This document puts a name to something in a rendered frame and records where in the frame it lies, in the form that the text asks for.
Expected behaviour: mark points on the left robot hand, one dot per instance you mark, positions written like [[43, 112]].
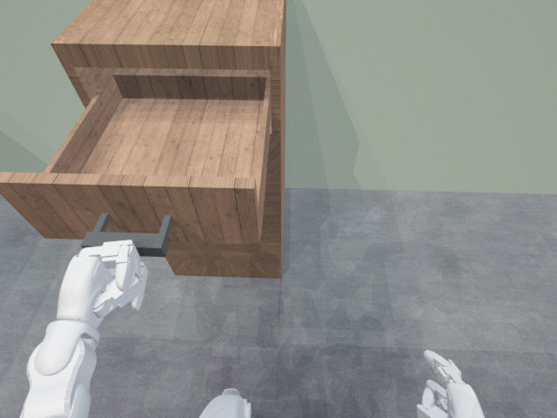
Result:
[[86, 277]]

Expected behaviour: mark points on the robot left thigh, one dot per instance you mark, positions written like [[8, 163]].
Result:
[[227, 406]]

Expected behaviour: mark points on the left robot forearm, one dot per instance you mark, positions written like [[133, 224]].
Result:
[[60, 370]]

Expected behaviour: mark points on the robot left shin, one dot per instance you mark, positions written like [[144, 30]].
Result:
[[231, 391]]

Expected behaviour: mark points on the handle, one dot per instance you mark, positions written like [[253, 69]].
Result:
[[147, 244]]

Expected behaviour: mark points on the drawer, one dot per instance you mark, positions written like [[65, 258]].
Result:
[[193, 146]]

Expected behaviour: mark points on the right robot hand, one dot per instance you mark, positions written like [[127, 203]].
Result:
[[457, 401]]

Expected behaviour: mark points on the cabinet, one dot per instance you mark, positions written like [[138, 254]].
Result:
[[194, 37]]

